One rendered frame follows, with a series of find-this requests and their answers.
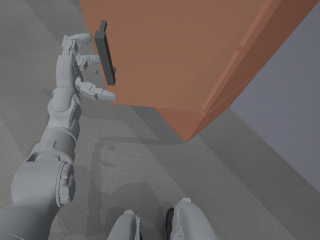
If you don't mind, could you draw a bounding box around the left robot thigh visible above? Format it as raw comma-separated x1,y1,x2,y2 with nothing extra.
107,214,141,240

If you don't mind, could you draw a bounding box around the left robot hand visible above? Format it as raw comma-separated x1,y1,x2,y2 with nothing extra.
55,33,117,101

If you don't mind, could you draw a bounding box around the handle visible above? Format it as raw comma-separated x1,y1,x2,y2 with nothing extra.
94,20,116,86

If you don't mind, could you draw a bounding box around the right robot thigh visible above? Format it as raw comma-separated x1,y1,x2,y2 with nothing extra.
174,202,219,240

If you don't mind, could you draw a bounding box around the left robot forearm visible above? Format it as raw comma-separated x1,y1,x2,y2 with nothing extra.
11,87,82,203

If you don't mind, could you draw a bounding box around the cupboard door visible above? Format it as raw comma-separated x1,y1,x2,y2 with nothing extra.
79,0,265,112

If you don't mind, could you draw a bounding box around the left robot upper arm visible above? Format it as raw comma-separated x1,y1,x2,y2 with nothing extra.
0,161,76,240

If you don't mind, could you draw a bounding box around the robot thigh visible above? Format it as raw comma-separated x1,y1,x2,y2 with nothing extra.
174,202,219,240
107,214,141,240

